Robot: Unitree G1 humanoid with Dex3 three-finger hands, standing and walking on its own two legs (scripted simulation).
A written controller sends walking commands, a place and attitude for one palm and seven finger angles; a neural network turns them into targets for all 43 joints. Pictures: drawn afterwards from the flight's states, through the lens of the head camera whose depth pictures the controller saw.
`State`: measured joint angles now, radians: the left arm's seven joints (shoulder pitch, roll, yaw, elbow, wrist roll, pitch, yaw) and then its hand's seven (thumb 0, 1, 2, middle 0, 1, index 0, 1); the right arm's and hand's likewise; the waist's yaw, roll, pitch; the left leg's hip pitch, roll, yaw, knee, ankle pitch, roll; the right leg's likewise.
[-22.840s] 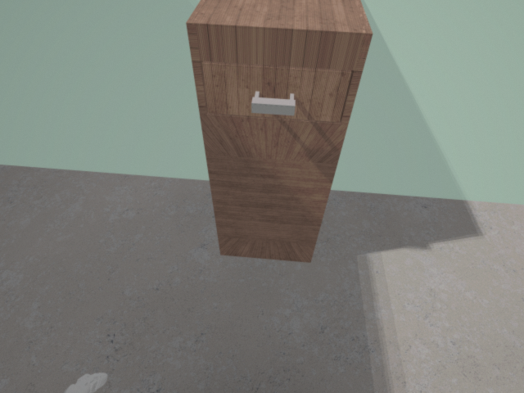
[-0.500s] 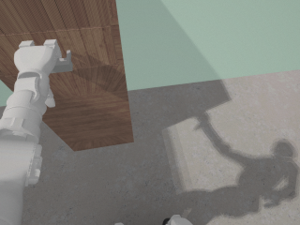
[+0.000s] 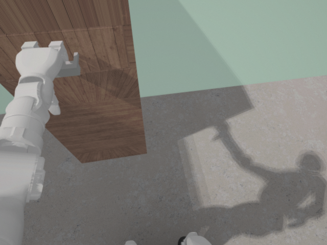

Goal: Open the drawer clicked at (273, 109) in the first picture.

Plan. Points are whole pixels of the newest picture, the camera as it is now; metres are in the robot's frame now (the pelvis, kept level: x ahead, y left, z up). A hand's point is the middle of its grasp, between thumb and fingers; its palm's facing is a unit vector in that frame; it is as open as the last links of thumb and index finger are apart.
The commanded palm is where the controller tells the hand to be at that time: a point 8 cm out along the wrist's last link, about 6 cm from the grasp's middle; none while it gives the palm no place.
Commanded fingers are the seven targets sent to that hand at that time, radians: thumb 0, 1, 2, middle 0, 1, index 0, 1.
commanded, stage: lift the fingers back up to retry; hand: left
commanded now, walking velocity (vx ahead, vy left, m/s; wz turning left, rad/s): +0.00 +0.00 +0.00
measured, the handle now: (58, 63) +0.57 +0.25 +0.07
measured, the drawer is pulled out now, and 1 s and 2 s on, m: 0.00 0.00 0.00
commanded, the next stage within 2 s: re-aim the fingers above the handle in 0.80 s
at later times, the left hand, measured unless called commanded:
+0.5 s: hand (38, 65) +0.51 +0.27 +0.12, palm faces +0.02 +0.01 -1.00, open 13.8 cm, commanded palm +0.49 +0.26 +0.18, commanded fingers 0.00 -0.50 0.30 -0.30 -1.20 -0.30 -1.20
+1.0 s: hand (35, 67) +0.50 +0.27 +0.13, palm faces -0.02 +0.02 -1.00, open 13.8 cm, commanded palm +0.48 +0.26 +0.19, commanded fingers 0.00 -0.50 0.30 -0.30 -1.20 -0.30 -1.20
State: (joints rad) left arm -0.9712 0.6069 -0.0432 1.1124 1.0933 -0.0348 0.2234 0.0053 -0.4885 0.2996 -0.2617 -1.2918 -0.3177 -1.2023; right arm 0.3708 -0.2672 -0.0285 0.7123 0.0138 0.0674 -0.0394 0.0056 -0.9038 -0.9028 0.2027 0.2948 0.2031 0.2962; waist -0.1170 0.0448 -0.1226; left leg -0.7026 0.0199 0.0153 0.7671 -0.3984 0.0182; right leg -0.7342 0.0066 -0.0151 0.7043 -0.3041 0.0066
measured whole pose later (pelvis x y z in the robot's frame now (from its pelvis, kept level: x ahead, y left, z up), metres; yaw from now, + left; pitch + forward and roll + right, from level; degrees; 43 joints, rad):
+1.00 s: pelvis +0.02 +0.00 +0.02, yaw +1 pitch +14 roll -1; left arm -0.89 0.61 -0.03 0.92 1.05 -0.09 0.08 0.00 -0.49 0.30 -0.32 -1.20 -0.32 -1.20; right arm 0.33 -0.27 -0.04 0.69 0.02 0.09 -0.04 0.01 -0.90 -0.90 0.20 0.29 0.20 0.30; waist -0.06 0.04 -0.09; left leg -0.52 0.01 0.01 0.64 -0.37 0.01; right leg -0.55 0.00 -0.02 0.58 -0.28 0.01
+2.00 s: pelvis +0.02 +0.00 +0.02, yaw +0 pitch +15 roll -1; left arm -0.96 0.52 -0.05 0.96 1.07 -0.01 0.14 0.00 -0.49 0.30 -0.32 -1.20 -0.32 -1.20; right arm 0.33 -0.26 -0.04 0.70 0.01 0.07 -0.02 0.01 -0.90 -0.90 0.20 0.29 0.20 0.30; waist -0.09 0.06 -0.10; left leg -0.54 0.01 0.02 0.64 -0.37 0.02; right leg -0.58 0.00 -0.01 0.59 -0.28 0.01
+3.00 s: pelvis +0.01 +0.00 +0.01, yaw -1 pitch +16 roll -1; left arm -0.98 0.57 0.01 1.03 1.10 -0.05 0.15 0.01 -0.49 0.30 -0.37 -1.24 -0.34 -1.21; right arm 0.36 -0.26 -0.02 0.71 0.02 0.07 -0.05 0.01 -0.90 -0.90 0.20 0.29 0.20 0.30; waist -0.12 0.05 -0.10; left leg -0.55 0.02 0.04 0.64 -0.36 0.01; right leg -0.60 0.01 0.01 0.60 -0.27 0.01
